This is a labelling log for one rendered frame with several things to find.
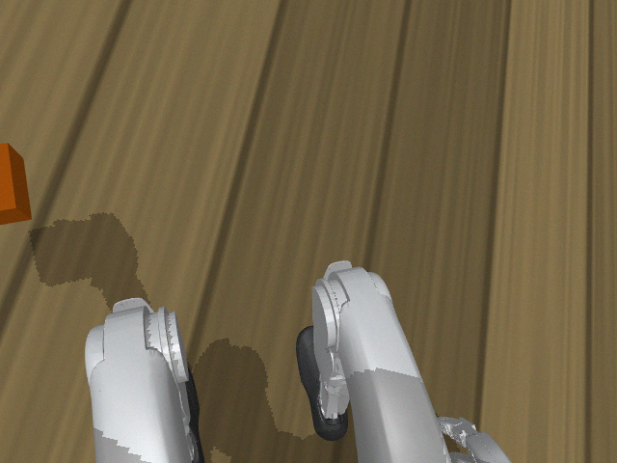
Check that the left robot foot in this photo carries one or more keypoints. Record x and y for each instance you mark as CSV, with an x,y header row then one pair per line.
x,y
194,420

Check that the right robot hand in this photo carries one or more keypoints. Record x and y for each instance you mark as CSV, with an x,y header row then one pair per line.
x,y
482,447

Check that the small box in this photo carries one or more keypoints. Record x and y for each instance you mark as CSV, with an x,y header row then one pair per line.
x,y
14,197

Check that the right robot foot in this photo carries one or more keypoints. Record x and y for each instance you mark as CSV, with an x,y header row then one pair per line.
x,y
328,429

